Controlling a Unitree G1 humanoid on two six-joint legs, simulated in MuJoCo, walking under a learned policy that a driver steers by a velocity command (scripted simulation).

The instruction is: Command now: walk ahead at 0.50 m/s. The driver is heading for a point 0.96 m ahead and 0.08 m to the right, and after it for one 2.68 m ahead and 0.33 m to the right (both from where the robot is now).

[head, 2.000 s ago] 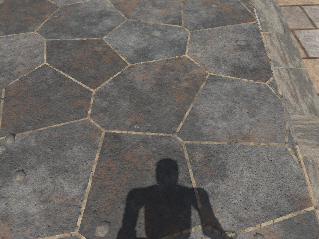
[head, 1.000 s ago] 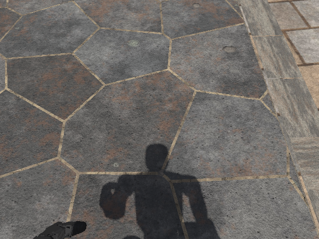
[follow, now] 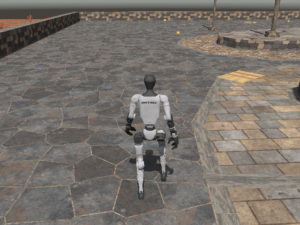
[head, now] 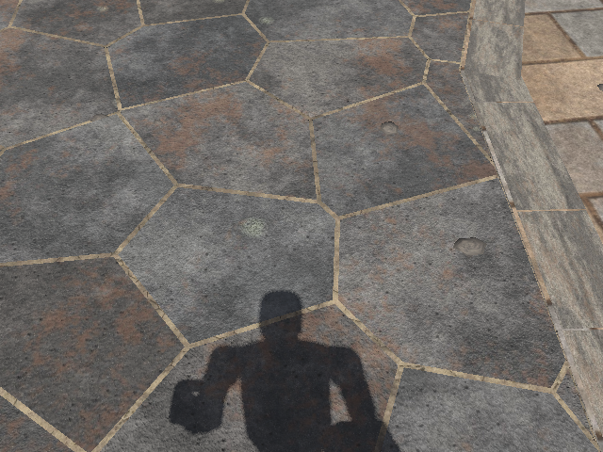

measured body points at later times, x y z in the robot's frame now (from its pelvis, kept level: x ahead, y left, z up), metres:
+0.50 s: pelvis +0.28 -0.06 +0.00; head +0.30 -0.06 +0.45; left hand +0.28 +0.21 -0.13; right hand +0.45 -0.31 -0.11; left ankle +0.47 +0.13 -0.68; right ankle +0.22 -0.14 -0.74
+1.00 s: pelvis +0.57 +0.01 +0.01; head +0.59 +0.01 +0.45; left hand +0.72 +0.27 -0.12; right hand +0.58 -0.26 -0.13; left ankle +0.54 +0.09 -0.74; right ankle +0.71 -0.18 -0.67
